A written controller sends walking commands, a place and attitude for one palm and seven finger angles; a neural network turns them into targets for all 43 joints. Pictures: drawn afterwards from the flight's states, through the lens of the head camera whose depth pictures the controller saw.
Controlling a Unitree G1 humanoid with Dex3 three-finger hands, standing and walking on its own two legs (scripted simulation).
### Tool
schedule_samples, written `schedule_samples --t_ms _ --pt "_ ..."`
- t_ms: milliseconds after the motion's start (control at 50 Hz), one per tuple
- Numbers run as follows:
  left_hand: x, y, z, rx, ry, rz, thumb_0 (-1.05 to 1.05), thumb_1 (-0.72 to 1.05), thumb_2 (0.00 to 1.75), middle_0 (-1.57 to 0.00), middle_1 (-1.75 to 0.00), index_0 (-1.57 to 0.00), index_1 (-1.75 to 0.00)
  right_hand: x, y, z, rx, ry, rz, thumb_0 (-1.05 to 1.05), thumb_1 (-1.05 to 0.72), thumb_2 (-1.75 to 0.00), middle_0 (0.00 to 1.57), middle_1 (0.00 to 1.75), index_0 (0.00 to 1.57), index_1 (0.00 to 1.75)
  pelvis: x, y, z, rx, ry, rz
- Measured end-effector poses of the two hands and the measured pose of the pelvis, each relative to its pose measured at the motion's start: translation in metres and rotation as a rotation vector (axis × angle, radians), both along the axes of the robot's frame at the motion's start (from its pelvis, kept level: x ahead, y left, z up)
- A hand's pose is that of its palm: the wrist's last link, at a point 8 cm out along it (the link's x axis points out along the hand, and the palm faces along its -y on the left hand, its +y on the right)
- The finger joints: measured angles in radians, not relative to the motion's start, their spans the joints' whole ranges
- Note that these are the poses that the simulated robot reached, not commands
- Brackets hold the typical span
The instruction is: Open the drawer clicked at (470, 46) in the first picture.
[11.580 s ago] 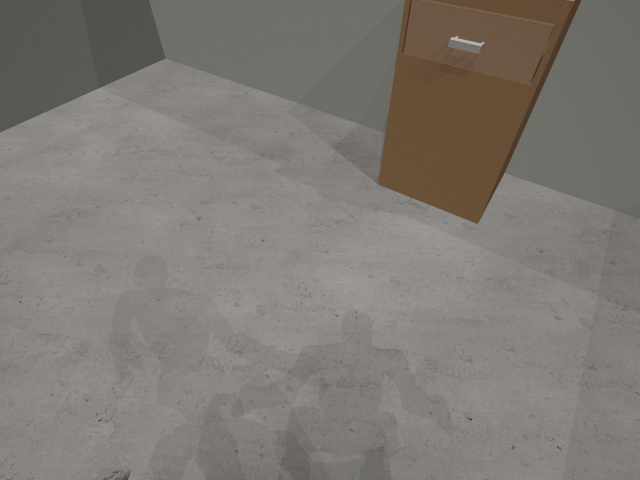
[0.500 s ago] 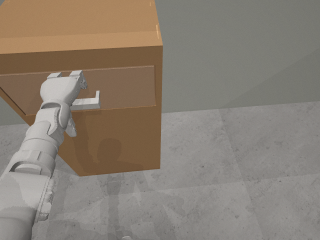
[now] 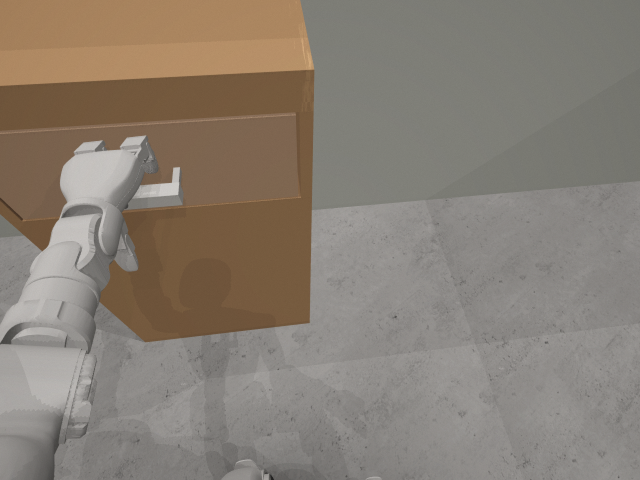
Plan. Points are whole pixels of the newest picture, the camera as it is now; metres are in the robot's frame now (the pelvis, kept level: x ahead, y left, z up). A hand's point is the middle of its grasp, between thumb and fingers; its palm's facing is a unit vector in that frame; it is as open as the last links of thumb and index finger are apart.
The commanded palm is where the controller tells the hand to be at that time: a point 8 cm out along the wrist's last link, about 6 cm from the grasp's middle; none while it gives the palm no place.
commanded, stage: lower the fingers behind the handle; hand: left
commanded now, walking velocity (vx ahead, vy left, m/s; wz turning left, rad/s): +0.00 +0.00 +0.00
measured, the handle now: (145, 186) +0.53 +0.23 +0.01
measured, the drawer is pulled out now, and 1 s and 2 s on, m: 0.00 0.00 0.00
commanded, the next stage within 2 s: lift the fingers back up to retry in 1.26 s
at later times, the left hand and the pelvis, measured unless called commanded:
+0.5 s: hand (128, 213) +0.47 +0.24 +0.02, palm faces -0.06 -0.02 -1.00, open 13.9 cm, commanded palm +0.46 +0.24 +0.06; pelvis -0.01 +0.00 -0.01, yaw +0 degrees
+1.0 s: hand (129, 214) +0.47 +0.24 +0.02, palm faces -0.05 +0.00 -1.00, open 13.9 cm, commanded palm +0.46 +0.24 +0.04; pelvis -0.03 +0.00 -0.03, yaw +0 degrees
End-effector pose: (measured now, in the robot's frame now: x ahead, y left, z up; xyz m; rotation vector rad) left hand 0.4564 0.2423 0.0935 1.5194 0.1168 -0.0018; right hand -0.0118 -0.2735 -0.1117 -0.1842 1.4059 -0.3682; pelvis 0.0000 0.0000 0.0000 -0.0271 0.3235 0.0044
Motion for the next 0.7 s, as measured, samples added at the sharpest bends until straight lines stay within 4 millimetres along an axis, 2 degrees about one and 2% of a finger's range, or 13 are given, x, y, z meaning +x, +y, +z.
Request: schedule_samples --t_ms 160,400,700 --pt "-0.004 0.005 -0.013 0.017 0.013 0.022 0.00 -0.49 0.30 -0.32 -1.20 -0.31 -1.20 0.005 0.007 -0.005 0.016 -0.002 0.007 0.01 -0.90 -0.90 0.20 0.30 0.20 0.30 0.001 0.003 -0.003 -0.004 0.009 0.004" --pt "-0.001 0.000 -0.017 0.023 -0.013 0.022 0.00 -0.49 0.30 -0.32 -1.22 -0.31 -1.20 0.017 0.010 -0.011 0.014 -0.038 0.031 0.01 -0.90 -0.90 0.20 0.30 0.20 0.30 -0.003 0.005 -0.009 -0.009 0.025 0.005" --pt "-0.001 -0.002 -0.021 0.051 -0.013 0.026 0.00 -0.49 0.30 -0.28 -1.27 -0.31 -1.20 -0.003 0.010 -0.015 0.004 -0.015 0.025 0.01 -0.90 -0.90 0.20 0.30 0.20 0.30 -0.013 0.004 -0.017 -0.012 0.038 0.007"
